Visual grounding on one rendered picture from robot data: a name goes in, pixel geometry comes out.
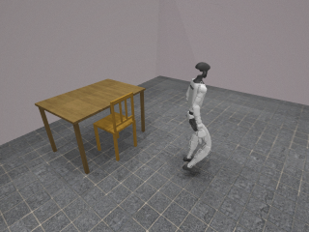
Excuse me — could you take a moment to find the robot shin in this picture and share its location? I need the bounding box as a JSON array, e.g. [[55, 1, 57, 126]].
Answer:
[[188, 146, 211, 168], [187, 139, 199, 159]]

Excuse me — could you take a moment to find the right robot shin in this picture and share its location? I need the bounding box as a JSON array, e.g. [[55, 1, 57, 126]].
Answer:
[[188, 146, 211, 168]]

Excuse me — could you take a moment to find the chair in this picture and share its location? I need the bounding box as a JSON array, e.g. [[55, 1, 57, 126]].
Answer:
[[93, 92, 137, 161]]

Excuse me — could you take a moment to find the left robot shin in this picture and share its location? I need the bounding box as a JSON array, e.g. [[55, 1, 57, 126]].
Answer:
[[187, 139, 199, 159]]

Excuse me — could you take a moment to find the robot right upper arm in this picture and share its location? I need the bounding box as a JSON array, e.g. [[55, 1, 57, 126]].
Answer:
[[192, 84, 207, 110]]

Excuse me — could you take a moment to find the right robot hand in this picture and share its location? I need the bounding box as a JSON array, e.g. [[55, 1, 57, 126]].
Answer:
[[197, 130, 208, 144]]

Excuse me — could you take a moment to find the robot left upper arm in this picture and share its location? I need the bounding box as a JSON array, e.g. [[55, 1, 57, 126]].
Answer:
[[185, 78, 195, 98]]

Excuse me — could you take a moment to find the table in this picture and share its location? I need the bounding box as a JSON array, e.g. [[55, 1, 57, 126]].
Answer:
[[35, 78, 146, 174]]

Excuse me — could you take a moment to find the robot right forearm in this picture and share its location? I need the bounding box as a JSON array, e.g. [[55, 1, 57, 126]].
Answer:
[[193, 105, 203, 131]]

